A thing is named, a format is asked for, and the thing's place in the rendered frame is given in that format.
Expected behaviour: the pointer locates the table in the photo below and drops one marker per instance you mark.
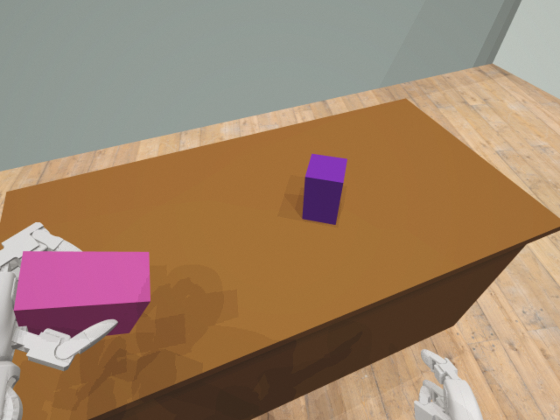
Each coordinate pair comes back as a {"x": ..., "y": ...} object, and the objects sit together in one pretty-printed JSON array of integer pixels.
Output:
[{"x": 252, "y": 306}]

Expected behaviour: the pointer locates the sponge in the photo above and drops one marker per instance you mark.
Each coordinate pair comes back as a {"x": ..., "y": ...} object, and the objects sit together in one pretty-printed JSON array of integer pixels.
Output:
[{"x": 69, "y": 291}]

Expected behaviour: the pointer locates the robot left hand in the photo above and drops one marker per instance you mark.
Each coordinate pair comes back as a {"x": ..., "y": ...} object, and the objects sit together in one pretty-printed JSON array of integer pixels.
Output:
[{"x": 50, "y": 348}]

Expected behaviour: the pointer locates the robot right hand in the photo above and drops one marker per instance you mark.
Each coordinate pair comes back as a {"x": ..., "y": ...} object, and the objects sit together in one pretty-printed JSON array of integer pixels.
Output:
[{"x": 455, "y": 401}]

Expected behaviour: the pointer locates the left robot forearm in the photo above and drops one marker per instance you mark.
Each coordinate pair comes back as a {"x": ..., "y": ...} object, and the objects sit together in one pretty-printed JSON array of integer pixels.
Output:
[{"x": 11, "y": 407}]

